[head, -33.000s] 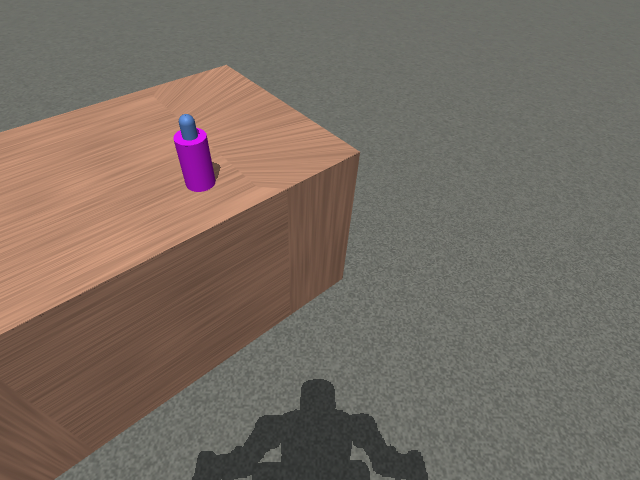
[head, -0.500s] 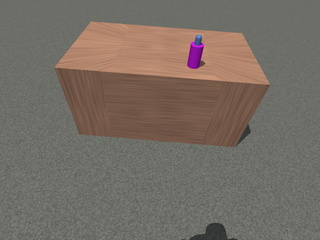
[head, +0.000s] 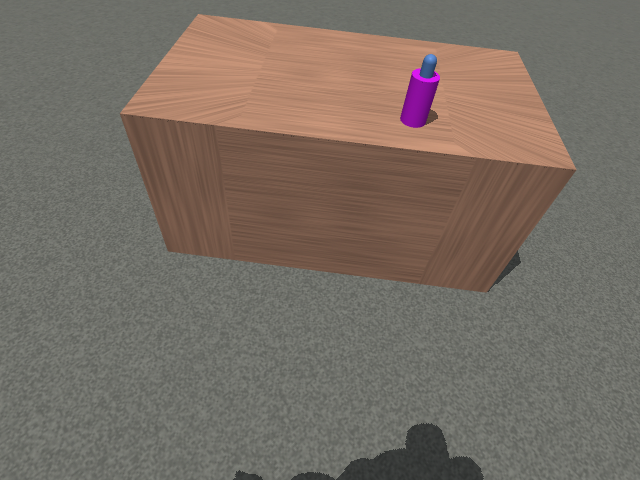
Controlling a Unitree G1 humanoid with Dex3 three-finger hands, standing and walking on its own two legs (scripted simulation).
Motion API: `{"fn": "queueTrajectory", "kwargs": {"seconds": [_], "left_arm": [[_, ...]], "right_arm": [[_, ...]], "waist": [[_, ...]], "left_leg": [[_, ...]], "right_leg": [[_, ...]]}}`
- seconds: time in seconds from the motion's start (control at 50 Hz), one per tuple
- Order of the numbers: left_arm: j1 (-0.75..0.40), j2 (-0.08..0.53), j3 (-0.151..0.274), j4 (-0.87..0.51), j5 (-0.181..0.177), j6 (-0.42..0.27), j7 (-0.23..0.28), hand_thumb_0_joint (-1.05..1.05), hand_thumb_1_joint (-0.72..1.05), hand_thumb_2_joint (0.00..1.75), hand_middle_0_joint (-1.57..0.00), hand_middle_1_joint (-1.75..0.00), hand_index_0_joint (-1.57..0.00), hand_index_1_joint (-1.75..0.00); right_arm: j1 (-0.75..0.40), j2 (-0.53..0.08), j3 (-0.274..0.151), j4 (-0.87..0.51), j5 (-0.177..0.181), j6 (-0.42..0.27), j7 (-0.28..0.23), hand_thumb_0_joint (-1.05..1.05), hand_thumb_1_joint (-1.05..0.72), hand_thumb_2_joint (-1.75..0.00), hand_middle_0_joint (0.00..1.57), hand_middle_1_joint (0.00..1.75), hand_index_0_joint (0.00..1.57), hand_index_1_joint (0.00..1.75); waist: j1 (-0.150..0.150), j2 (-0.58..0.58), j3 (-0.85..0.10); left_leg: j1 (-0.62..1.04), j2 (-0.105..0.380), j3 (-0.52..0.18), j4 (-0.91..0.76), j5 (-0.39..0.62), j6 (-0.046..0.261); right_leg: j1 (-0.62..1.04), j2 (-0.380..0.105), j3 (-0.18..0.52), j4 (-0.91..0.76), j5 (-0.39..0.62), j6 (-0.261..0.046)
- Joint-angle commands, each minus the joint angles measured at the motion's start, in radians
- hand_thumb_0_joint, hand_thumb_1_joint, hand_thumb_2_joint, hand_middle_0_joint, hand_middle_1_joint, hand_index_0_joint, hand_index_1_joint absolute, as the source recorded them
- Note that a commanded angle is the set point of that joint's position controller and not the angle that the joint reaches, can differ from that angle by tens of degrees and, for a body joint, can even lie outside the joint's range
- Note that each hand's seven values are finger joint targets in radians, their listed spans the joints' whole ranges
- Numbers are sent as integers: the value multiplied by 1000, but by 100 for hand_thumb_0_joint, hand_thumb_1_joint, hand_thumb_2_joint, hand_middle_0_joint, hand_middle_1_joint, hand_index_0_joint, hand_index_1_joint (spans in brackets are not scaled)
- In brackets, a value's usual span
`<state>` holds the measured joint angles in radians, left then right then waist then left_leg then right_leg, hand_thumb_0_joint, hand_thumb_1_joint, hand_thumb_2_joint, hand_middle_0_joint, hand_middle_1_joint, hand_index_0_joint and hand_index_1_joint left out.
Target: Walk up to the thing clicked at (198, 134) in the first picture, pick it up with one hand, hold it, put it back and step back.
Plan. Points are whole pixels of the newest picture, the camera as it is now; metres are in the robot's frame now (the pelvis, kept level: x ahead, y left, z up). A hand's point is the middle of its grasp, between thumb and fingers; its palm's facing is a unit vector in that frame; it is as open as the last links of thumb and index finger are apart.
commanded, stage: step back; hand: right
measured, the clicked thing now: (421, 89) +1.09 -0.28 -0.07
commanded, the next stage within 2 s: stand in 0.18 s
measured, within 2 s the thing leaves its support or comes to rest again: neither
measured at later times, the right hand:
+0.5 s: hand out of the picture +0.09 -0.26 -0.13, palm faces +0.01 +0.95 -0.33, open 7.4 cm
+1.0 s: hand out of the picture +0.07 -0.26 -0.14, palm faces +0.00 +0.95 -0.32, open 7.4 cm
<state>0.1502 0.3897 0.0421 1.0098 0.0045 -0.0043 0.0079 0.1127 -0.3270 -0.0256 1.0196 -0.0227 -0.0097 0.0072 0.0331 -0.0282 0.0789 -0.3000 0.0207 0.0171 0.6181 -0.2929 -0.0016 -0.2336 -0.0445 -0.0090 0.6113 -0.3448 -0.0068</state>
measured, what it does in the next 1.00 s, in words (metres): stands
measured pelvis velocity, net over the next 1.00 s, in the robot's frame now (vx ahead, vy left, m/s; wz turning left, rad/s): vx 0.00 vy -0.01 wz -0.01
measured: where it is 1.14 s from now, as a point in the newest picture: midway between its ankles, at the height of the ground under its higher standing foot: outside the picture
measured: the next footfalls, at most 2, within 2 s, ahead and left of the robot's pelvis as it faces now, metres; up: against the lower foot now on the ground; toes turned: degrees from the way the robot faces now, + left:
none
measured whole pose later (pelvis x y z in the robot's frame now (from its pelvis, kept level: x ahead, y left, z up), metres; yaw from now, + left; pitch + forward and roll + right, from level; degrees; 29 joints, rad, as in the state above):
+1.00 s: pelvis +0.00 -0.01 +0.02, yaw -1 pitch -2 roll +0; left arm 0.11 0.35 0.00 1.14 0.01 -0.02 0.00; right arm 0.10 -0.34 0.00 1.15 -0.01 -0.01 0.02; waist -0.01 0.00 0.05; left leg -0.15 0.04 0.03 0.33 -0.14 -0.02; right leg -0.09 -0.03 -0.01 0.32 -0.20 0.02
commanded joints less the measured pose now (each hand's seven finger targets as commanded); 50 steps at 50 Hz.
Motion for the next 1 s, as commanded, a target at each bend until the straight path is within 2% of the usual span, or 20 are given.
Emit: {"fn": "queueTrajectory", "kwargs": {"seconds": [0.0,0.02,0.04,0.1,0.14,0.16,0.28,0.34,0.38,0.44,0.46,0.52,0.6,0.68,0.76,0.78,0.84,0.92,0.98], "left_arm": [[25,197,45,-28,3,-32,13,0,90,90,-20,-30,-20,-30],[-7,208,42,-32,4,-32,12,0,90,90,-20,-30,-20,-30],[-33,209,38,-30,4,-31,10,0,90,90,-20,-30,-20,-30],[-57,198,31,-18,4,-28,9,0,90,90,-20,-30,-20,-30],[-58,195,27,-6,7,-28,7,0,90,90,-20,-30,-20,-30],[-58,157,5,15,-3,-31,0,0,90,90,-20,-30,-20,-30],[-102,178,-1,31,0,-41,0,0,90,90,-20,-30,-20,-30],[-108,181,-2,44,0,-43,0,0,90,90,-20,-30,-20,-30],[-112,186,-1,48,0,-44,0,0,90,90,-20,-30,-20,-30],[-107,182,-3,54,2,-44,0,0,90,90,-20,-30,-20,-30],[-111,183,-2,55,3,-44,1,0,90,90,-20,-30,-20,-30],[-106,180,-3,63,3,-40,-2,0,90,90,-20,-30,-20,-30],[-102,178,-3,67,4,-38,-5,0,90,90,-20,-30,-20,-30],[-99,181,-3,64,0,-41,-5,0,90,90,-20,-30,-20,-30],[-94,178,-3,69,2,-35,-5,0,90,90,-20,-30,-20,-30],[-91,181,-3,68,3,-34,-5,0,90,90,-20,-30,-20,-30],[-88,178,-5,68,2,-34,-4,0,90,90,-20,-30,-20,-30],[-85,185,-4,66,2,-36,-3,0,90,90,-20,-30,-20,-30],[-85,181,-5,64,0,-35,-3,0,90,90,-20,-30,-20,-30]], "right_arm": [[-75,-255,-49,-61,7,-23,-25,0,-90,-90,20,30,20,30],[-68,-237,-46,-57,12,-21,-25,0,-90,-90,20,30,20,30],[-71,-225,-43,-44,12,-18,-24,0,-90,-90,20,30,20,30],[-110,-240,-47,-27,9,-19,-22,0,-90,-90,20,30,20,30],[-134,-232,-44,-20,9,-19,-19,0,-90,-90,20,30,20,30],[-89,-229,-34,-9,17,-22,-12,0,-90,-90,20,30,20,30],[-114,-228,-34,18,16,-26,-5,0,-90,-90,20,30,20,30],[-111,-225,-31,30,16,-25,-3,0,-90,-90,20,30,20,30],[-118,-221,-29,35,17,-24,-2,0,-90,-90,20,30,20,30],[-117,-221,-28,42,16,-24,0,0,-90,-90,20,30,20,30],[-119,-221,-29,43,16,-24,-1,0,-90,-90,20,30,20,30],[-108,-223,-26,55,15,-22,-2,0,-90,-90,20,30,20,30],[-93,-229,-26,62,15,-23,-1,0,-90,-90,20,30,20,30],[-72,-224,-21,68,15,-27,-2,0,-90,-90,20,30,20,30],[-74,-230,-19,70,15,-23,-4,0,-90,-90,20,30,20,30],[-73,-229,-20,67,14,-24,-4,0,-90,-90,20,30,20,30],[-63,-230,-18,72,14,-21,-3,0,-90,-90,20,30,20,30],[-59,-225,-15,70,14,-21,-3,0,-90,-90,20,30,20,30],[-49,-231,-13,71,13,-22,-4,0,-90,-90,20,30,20,30]], "waist": [[2,137,-168],[-16,117,-172],[-22,91,-155],[-16,73,-139],[-13,62,-127],[-30,56,-130],[-36,30,-142],[-37,11,-122],[-36,15,-130],[-34,29,-115],[-34,28,-125],[-35,40,-93],[-37,44,-90],[-39,30,-122],[-36,21,-89],[-38,22,-104],[-40,14,-80],[-41,17,-106],[-43,29,-96]], "left_leg": [[39,133,-120,-92,428,64],[44,111,-103,-112,368,52],[72,114,-102,-145,299,51],[98,130,-115,-169,311,52],[105,130,-108,-194,272,52],[129,120,-127,-231,252,43],[205,117,-99,-262,341,29],[201,112,-96,-291,302,22],[208,112,-90,-300,311,20],[201,110,-89,-318,269,14],[211,111,-86,-315,279,15],[188,108,-88,-337,209,8],[178,108,-92,-346,173,8],[212,117,-89,-333,258,8],[197,113,-90,-343,201,8],[208,116,-88,-339,222,7],[193,113,-92,-342,194,6],[212,118,-86,-330,238,8],[196,115,-85,-333,229,8]], "right_leg": [[139,-52,57,-94,354,-29],[129,-66,80,-92,363,-40],[91,-70,89,-107,332,-38],[79,-56,65,-128,320,-28],[81,-58,70,-160,303,-26],[92,-70,85,-208,270,-19],[124,-86,81,-273,335,-4],[132,-88,84,-305,302,1],[146,-94,85,-315,318,-1],[140,-92,81,-333,272,0],[146,-97,83,-334,289,-2],[124,-91,88,-354,210,-3],[122,-88,88,-360,182,-4],[133,-94,91,-345,257,-7],[109,-87,89,-356,204,-5],[112,-88,88,-352,222,-6],[97,-84,87,-364,187,-4],[113,-91,91,-353,243,-5],[112,-88,90,-354,240,-3]]}}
